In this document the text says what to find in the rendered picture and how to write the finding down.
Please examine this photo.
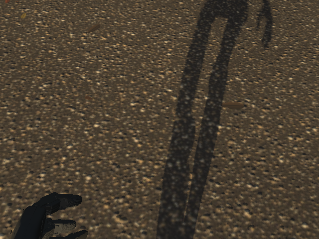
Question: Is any robot left hand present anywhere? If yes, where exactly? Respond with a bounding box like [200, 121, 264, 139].
[10, 192, 89, 239]

